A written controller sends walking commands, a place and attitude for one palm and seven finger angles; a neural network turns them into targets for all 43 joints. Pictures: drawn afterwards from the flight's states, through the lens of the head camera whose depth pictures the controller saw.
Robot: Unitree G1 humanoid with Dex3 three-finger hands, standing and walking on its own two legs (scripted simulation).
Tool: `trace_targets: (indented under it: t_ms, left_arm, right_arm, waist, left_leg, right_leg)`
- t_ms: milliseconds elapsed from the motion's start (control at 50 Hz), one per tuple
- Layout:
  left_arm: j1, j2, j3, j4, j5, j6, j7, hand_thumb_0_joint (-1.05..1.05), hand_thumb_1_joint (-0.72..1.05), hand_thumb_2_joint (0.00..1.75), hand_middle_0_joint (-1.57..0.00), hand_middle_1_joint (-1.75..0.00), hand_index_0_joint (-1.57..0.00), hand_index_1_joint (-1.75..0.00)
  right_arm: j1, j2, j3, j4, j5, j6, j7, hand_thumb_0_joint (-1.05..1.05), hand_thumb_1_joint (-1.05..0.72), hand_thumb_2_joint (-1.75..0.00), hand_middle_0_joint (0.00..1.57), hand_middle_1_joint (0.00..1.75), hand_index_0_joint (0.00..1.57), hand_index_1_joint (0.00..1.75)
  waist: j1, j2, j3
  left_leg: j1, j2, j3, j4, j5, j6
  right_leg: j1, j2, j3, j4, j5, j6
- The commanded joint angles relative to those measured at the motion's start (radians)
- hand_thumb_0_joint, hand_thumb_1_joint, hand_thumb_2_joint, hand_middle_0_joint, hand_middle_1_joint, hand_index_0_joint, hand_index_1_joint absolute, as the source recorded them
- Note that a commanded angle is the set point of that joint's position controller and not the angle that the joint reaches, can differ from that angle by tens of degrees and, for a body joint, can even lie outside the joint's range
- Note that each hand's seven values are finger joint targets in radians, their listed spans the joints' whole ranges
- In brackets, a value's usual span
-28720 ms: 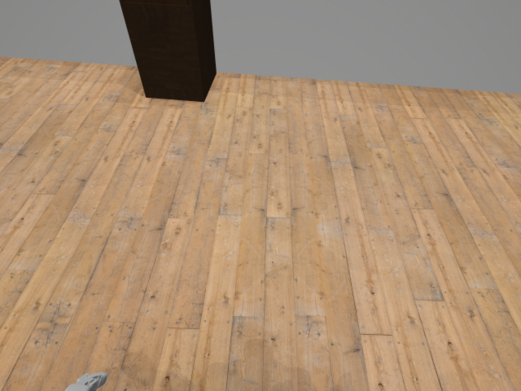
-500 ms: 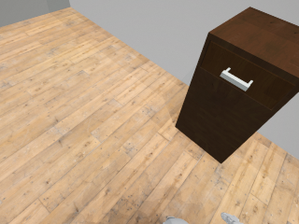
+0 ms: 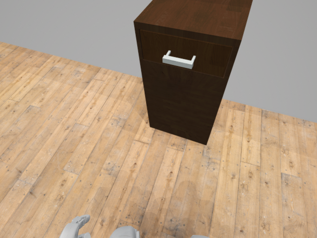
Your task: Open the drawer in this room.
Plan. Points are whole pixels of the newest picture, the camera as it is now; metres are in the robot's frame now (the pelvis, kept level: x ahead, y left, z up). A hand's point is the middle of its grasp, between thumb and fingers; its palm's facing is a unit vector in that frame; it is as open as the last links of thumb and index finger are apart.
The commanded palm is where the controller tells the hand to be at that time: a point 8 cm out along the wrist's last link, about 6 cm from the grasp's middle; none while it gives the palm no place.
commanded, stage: turn to face it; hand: left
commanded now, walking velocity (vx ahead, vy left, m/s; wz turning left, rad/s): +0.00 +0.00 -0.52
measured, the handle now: (179, 58) +0.79 -0.06 -0.05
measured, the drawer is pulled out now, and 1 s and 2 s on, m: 0.00 0.00 0.00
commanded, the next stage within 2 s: take the last steps up to it in 0.50 s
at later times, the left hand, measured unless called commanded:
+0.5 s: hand out of the picture +0.12 +0.25 -0.16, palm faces -0.17 -0.97 -0.19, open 7.4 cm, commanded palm none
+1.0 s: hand (117, 219) +0.18 +0.14 -0.14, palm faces -0.29 -0.94 -0.21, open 7.2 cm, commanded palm none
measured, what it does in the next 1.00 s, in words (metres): steps on the spot, turning right: left foot, then right foot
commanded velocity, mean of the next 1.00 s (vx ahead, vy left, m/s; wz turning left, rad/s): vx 0.12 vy -0.01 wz -0.22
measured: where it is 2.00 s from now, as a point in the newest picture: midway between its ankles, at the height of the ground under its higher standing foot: (175, 229)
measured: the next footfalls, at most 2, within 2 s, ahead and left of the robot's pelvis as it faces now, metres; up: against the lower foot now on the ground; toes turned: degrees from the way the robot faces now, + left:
left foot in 0.36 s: +0.08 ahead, +0.13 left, +0.00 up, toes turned -6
right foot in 0.88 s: +0.01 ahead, -0.10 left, +0.00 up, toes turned -26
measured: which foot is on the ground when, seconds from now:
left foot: up 0.00-0.34, down 0.36-0.88, up 0.90-1.00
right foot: down 0.00-0.36, up 0.38-0.86, down 0.88-1.00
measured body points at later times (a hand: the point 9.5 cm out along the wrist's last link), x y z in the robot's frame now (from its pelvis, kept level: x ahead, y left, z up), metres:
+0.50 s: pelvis +0.02 +0.06 +0.02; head +0.06 +0.08 +0.46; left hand +0.13 +0.30 -0.15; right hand +0.06 -0.20 -0.11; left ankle +0.04 +0.14 -0.73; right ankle -0.04 -0.09 -0.65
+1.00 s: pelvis +0.05 +0.00 +0.01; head +0.03 -0.02 +0.46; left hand +0.20 +0.19 -0.13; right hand -0.10 -0.20 -0.15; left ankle +0.06 +0.12 -0.68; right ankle -0.02 -0.08 -0.73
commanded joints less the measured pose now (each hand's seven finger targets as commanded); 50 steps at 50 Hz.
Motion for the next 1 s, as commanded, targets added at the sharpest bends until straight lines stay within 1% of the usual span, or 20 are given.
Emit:
trace_targets:
  t_ms: [0, 200, 260, 300, 320, 340, 360, 420, 460, 580, 700, 740, 780, 820, 840, 860, 880, 900, 920, 980]
  left_arm:
    - [0.031, 0.207, 0.055, -0.055, 0.003, -0.008, 0.026, 0.0, 0.9, 0.9, -0.2, -0.3, -0.2, -0.3]
    - [0.094, 0.222, 0.06, -0.035, 0.015, -0.011, 0.02, 0.0, 0.9, 0.9, -0.2, -0.3, -0.2, -0.3]
    - [0.058, 0.224, 0.063, -0.036, 0.018, -0.007, 0.023, 0.0, 0.9, 0.9, -0.2, -0.3, -0.2, -0.3]
    - [0.027, 0.208, 0.06, -0.039, 0.006, 0.0, 0.022, 0.0, 0.9, 0.9, -0.2, -0.3, -0.2, -0.3]
    - [0.043, 0.161, 0.05, -0.048, -0.002, 0.004, 0.022, 0.0, 0.9, 0.9, -0.2, -0.3, -0.2, -0.3]
    - [0.096, 0.102, 0.039, -0.054, -0.007, 0.008, 0.013, 0.0, 0.9, 0.9, -0.2, -0.3, -0.2, -0.3]
    - [0.08, 0.126, 0.039, -0.051, 0.005, 0.01, 0.015, 0.0, 0.9, 0.9, -0.2, -0.3, -0.2, -0.3]
    - [0.096, 0.14, 0.059, 0.001, 0.016, 0.02, 0.003, 0.0, 0.9, 0.9, -0.2, -0.3, -0.2, -0.3]
    - [0.117, 0.112, 0.05, 0.023, 0.014, 0.014, -0.004, 0.0, 0.9, 0.9, -0.2, -0.3, -0.2, -0.3]
    - [0.078, 0.069, 0.032, 0.034, 0.009, 0.018, 0.003, 0.0, 0.9, 0.9, -0.2, -0.3, -0.2, -0.3]
    - [-0.024, 0.042, 0.015, 0.023, 0.017, 0.01, -0.013, 0.0, 0.9, 0.9, -0.2, -0.3, -0.2, -0.3]
    - [-0.025, 0.034, 0.012, 0.028, 0.018, 0.001, -0.018, 0.0, 0.9, 0.9, -0.2, -0.3, -0.2, -0.3]
    - [0.014, 0.024, 0.011, 0.05, 0.015, -0.011, -0.019, 0.0, 0.9, 0.9, -0.2, -0.3, -0.2, -0.3]
    - [0.131, 0.03, 0.012, 0.108, 0.014, -0.024, -0.013, 0.0, 0.9, 0.9, -0.2, -0.3, -0.2, -0.3]
    - [0.203, 0.067, 0.017, 0.14, 0.015, -0.036, -0.003, 0.0, 0.9, 0.9, -0.2, -0.3, -0.2, -0.3]
    - [0.283, 0.152, 0.031, 0.167, 0.019, -0.047, 0.013, 0.0, 0.9, 0.9, -0.2, -0.3, -0.2, -0.3]
    - [0.337, 0.192, 0.037, 0.179, 0.005, -0.042, 0.023, 0.0, 0.9, 0.9, -0.2, -0.3, -0.2, -0.3]
    - [0.299, 0.174, 0.036, 0.174, 0.005, -0.042, 0.03, 0.0, 0.9, 0.9, -0.2, -0.3, -0.2, -0.3]
    - [0.257, 0.152, 0.038, 0.172, 0.004, -0.051, 0.032, 0.0, 0.9, 0.9, -0.2, -0.3, -0.2, -0.3]
    - [0.204, 0.07, 0.015, 0.164, 0.008, -0.071, 0.034, 0.0, 0.9, 0.9, -0.2, -0.3, -0.2, -0.3]
  right_arm:
    - [-0.035, -0.074, -0.01, -0.103, -0.012, -0.035, 0.003, 0.0, -0.9, -0.9, 0.2, 0.3, 0.2, 0.3]
    - [-0.103, -0.053, 0.003, -0.129, -0.004, -0.047, -0.001, 0.0, -0.9, -0.9, 0.2, 0.3, 0.2, 0.3]
    - [-0.053, -0.044, 0.008, -0.119, 0.004, -0.063, -0.006, 0.0, -0.9, -0.9, 0.2, 0.3, 0.2, 0.3]
    - [0.034, -0.049, 0.008, -0.087, 0.006, -0.075, -0.012, 0.0, -0.9, -0.9, 0.2, 0.3, 0.2, 0.3]
    - [0.074, -0.103, 0.001, -0.08, 0.001, -0.088, -0.016, 0.0, -0.9, -0.9, 0.2, 0.3, 0.2, 0.3]
    - [0.059, -0.2, -0.017, -0.094, -0.011, -0.09, -0.015, 0.0, -0.9, -0.9, 0.2, 0.3, 0.2, 0.3]
    - [0.049, -0.217, -0.017, -0.11, -0.009, -0.076, -0.011, 0.0, -0.9, -0.9, 0.2, 0.3, 0.2, 0.3]
    - [-0.055, -0.106, 0.012, -0.123, -0.019, -0.083, -0.024, 0.0, -0.9, -0.9, 0.2, 0.3, 0.2, 0.3]
    - [-0.038, -0.086, 0.015, -0.109, -0.015, -0.091, -0.026, 0.0, -0.9, -0.9, 0.2, 0.3, 0.2, 0.3]
    - [0.09, -0.067, 0.006, -0.04, -0.011, -0.097, -0.025, 0.0, -0.9, -0.9, 0.2, 0.3, 0.2, 0.3]
    - [0.158, -0.088, -0.012, 0.022, -0.027, -0.098, -0.013, 0.0, -0.9, -0.9, 0.2, 0.3, 0.2, 0.3]
    - [0.154, -0.097, -0.015, 0.037, -0.029, -0.1, -0.009, 0.0, -0.9, -0.9, 0.2, 0.3, 0.2, 0.3]
    - [0.144, -0.096, -0.013, 0.053, -0.03, -0.101, -0.005, 0.0, -0.9, -0.9, 0.2, 0.3, 0.2, 0.3]
    - [0.122, -0.072, -0.005, 0.067, -0.023, -0.099, -0.002, 0.0, -0.9, -0.9, 0.2, 0.3, 0.2, 0.3]
    - [0.113, -0.032, 0.004, 0.069, -0.014, -0.103, 0.003, 0.0, -0.9, -0.9, 0.2, 0.3, 0.2, 0.3]
    - [0.1, 0.044, 0.024, 0.044, -0.005, -0.106, 0.009, 0.0, -0.9, -0.9, 0.2, 0.3, 0.2, 0.3]
    - [-0.007, 0.006, 0.024, 0.002, -0.015, -0.096, 0.013, 0.0, -0.9, -0.9, 0.2, 0.3, 0.2, 0.3]
    - [-0.02, -0.004, 0.013, 0.003, -0.018, -0.093, 0.017, 0.0, -0.9, -0.9, 0.2, 0.3, 0.2, 0.3]
    - [-0.014, -0.001, 0.007, 0.022, -0.02, -0.086, 0.021, 0.0, -0.9, -0.9, 0.2, 0.3, 0.2, 0.3]
    - [0.064, 0.027, 0.003, 0.073, -0.024, -0.083, 0.029, 0.0, -0.9, -0.9, 0.2, 0.3, 0.2, 0.3]
  waist:
    - [0.041, -0.21, -0.149]
    - [0.062, -0.202, -0.153]
    - [0.036, -0.21, -0.175]
    - [-0.005, -0.186, -0.199]
    - [-0.016, -0.03, -0.226]
    - [0.004, 0.262, -0.211]
    - [-0.003, 0.23, -0.181]
    - [0.047, 0.139, -0.093]
    - [0.051, 0.073, -0.134]
    - [0.012, 0.087, -0.161]
    - [-0.034, 0.1, -0.09]
    - [-0.032, 0.097, -0.084]
    - [-0.006, 0.095, -0.094]
    - [0.049, 0.013, -0.128]
    - [0.084, -0.085, -0.141]
    - [0.112, -0.35, -0.144]
    - [0.156, -0.335, -0.07]
    - [0.13, -0.25, -0.021]
    - [0.112, -0.293, 0.028]
    - [0.043, -0.16, 0.066]
  left_leg:
    - [-0.146, -0.005, -0.089, 0.072, 0.133, -0.025]
    - [-0.063, -0.069, -0.087, -0.194, 0.108, -0.019]
    - [0.062, -0.09, -0.075, -0.388, 0.125, -0.004]
    - [0.256, -0.101, -0.065, -0.615, 0.301, 0.009]
    - [0.382, 0.018, -0.188, -0.741, 0.347, 0.045]
    - [0.44, 0.277, -0.453, -0.808, 0.476, 0.134]
    - [0.322, 0.349, -0.468, -0.807, 0.507, 0.205]
    - [0.219, 0.2, -0.264, -0.815, 0.517, 0.184]
    - [0.295, 0.152, -0.166, -0.781, 0.646, 0.176]
    - [0.405, 0.163, -0.11, -0.745, 0.839, 0.213]
    - [0.332, 0.227, -0.188, -0.865, 0.239, 0.228]
    - [0.303, 0.227, -0.194, -0.871, 0.15, 0.222]
    - [0.268, 0.205, -0.172, -0.846, 0.129, 0.207]
    - [0.18, 0.141, -0.091, -0.735, 0.095, 0.149]
    - [0.054, 0.088, -0.019, -0.607, 0.071, 0.109]
    - [-0.187, -0.029, 0.101, -0.375, -0.037, 0.057]
    - [-0.278, -0.047, 0.023, -0.217, -0.11, 0.053]
    - [-0.3, -0.03, -0.033, -0.132, -0.035, 0.059]
    - [-0.294, -0.014, -0.049, -0.086, 0.03, 0.062]
    - [-0.248, 0.005, -0.052, -0.053, 0.185, 0.043]
  right_leg:
    - [0.164, -0.233, 0.264, -0.274, 0.461, -0.108]
    - [0.137, -0.208, 0.375, -0.266, 0.406, -0.15]
    - [0.106, -0.204, 0.391, -0.216, 0.455, -0.136]
    - [0.016, -0.147, 0.36, -0.141, 0.397, -0.071]
    - [-0.084, -0.064, 0.303, -0.025, 0.249, -0.021]
    - [-0.269, 0.065, 0.156, 0.181, -0.185, 0.047]
    - [-0.24, 0.03, 0.138, 0.348, -0.292, 0.06]
    - [-0.234, -0.005, 0.136, 0.53, -0.145, 0.081]
    - [-0.252, -0.016, 0.106, 0.542, -0.081, 0.093]
    - [-0.237, -0.043, 0.069, 0.42, -0.075, 0.115]
    - [-0.183, -0.07, 0.014, 0.195, -0.136, 0.08]
    - [-0.127, -0.062, -0.01, 0.098, -0.149, 0.066]
    - [-0.031, -0.042, -0.036, -0.024, -0.122, 0.05]
    - [0.178, -0.019, -0.068, -0.222, 0.033, 0.038]
    - [0.33, -0.089, 0.018, -0.292, 0.015, 0.012]
    - [0.482, -0.305, 0.309, -0.403, -0.129, -0.074]
    - [0.388, -0.411, 0.466, -0.483, -0.22, -0.152]
    - [0.319, -0.405, 0.444, -0.506, -0.308, -0.171]
    - [0.246, -0.372, 0.422, -0.522, -0.333, -0.15]
    - [0.188, -0.306, 0.218, -0.498, -0.083, -0.107]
